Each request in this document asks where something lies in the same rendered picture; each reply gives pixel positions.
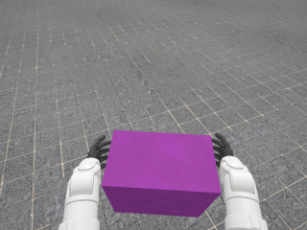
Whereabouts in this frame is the left robot hand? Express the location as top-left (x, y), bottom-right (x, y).
top-left (87, 135), bottom-right (111, 170)

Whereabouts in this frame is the carton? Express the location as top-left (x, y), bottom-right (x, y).
top-left (101, 129), bottom-right (222, 218)

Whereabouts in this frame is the robot right forearm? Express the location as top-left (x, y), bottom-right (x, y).
top-left (220, 155), bottom-right (269, 230)

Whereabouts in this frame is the robot left forearm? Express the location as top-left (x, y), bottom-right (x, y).
top-left (58, 157), bottom-right (102, 230)

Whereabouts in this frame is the right robot hand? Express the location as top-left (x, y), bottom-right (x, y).
top-left (211, 132), bottom-right (233, 168)

